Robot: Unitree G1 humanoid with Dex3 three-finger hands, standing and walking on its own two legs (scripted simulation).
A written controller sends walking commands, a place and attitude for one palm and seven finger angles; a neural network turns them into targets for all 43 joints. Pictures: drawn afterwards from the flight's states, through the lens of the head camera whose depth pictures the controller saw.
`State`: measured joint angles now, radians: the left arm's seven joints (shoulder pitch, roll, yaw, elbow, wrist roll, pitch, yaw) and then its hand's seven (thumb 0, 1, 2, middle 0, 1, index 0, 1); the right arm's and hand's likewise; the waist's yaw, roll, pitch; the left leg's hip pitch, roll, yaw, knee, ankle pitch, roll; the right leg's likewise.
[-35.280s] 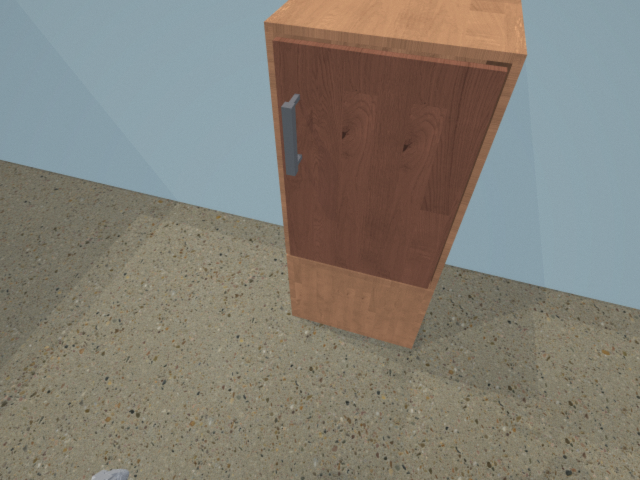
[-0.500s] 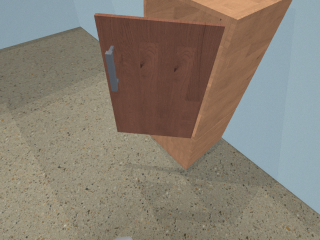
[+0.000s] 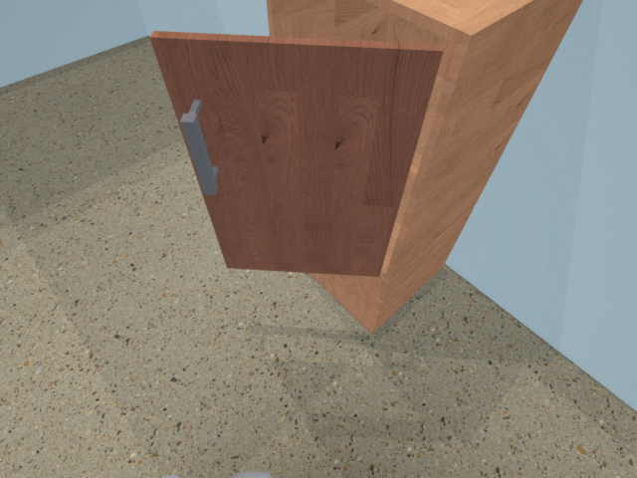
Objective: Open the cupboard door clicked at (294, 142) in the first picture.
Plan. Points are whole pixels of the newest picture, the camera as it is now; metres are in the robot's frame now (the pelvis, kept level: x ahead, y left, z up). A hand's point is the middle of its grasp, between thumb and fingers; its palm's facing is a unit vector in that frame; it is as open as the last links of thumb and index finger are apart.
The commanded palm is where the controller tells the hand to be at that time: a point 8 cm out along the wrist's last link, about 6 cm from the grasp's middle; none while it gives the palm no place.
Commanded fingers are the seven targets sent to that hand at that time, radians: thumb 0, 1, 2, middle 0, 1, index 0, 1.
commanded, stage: come to a stop and stand still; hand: left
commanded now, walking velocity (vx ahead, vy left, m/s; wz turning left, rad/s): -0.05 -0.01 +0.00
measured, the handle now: (203, 149) +0.58 +0.23 +0.04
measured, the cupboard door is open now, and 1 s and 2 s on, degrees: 44 44 44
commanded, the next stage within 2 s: look again from close up in 0.88 s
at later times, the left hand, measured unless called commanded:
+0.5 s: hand out of the picture -0.02 +0.19 -0.17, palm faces +0.00 -0.98 -0.22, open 7.4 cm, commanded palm none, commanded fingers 0.00 0.90 0.90 -0.20 -0.30 -0.20 -0.30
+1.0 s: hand out of the picture -0.06 +0.15 -0.18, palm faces +0.01 -0.99 -0.14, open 7.4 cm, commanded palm none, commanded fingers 0.00 0.90 0.90 -0.20 -0.30 -0.20 -0.30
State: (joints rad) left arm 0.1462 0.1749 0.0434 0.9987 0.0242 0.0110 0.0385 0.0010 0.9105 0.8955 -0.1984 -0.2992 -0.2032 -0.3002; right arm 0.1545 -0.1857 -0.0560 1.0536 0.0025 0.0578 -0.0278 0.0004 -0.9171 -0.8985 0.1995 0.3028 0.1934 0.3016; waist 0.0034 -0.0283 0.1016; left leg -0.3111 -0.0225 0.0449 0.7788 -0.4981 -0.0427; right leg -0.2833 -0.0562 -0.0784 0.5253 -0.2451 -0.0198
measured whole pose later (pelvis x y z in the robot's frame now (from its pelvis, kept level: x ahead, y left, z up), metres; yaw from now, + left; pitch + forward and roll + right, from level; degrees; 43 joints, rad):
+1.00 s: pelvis -0.05 +0.00 +0.00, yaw -1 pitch -1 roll +0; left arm 0.29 0.11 0.00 1.13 0.01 -0.01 0.04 0.00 0.91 0.90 -0.20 -0.30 -0.20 -0.30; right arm 0.31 -0.11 -0.01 1.17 -0.01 0.01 -0.03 0.00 -0.91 -0.90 0.20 0.30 0.19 0.30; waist -0.01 -0.01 0.06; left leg -0.23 0.02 0.06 0.44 -0.18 0.01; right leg -0.12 0.01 -0.01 0.42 -0.27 -0.01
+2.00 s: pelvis +0.02 +0.02 -0.01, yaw -3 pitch +0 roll +0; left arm 0.40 0.16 0.02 1.11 0.02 -0.01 0.02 0.00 0.91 0.90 -0.20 -0.30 -0.20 -0.30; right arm 0.28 -0.16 0.00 1.08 -0.02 -0.05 -0.01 0.00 -0.91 -0.90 0.20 0.30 0.19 0.30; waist 0.01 -0.05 0.04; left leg -0.22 0.00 0.12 0.62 -0.40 0.05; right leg -0.22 -0.03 0.00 0.80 -0.46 -0.01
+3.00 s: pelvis +0.03 +0.02 +0.00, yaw -3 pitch +0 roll +1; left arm 0.34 0.13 -0.02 1.12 0.01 -0.01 0.03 0.00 0.91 0.90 -0.20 -0.30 -0.20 -0.30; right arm 0.31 -0.17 0.01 1.05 -0.01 -0.02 -0.02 0.01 -0.93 -0.90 0.20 0.30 0.19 0.30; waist 0.00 0.07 0.04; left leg -0.19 -0.01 0.09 0.52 -0.33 0.03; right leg -0.24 -0.03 -0.03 0.56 -0.31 0.00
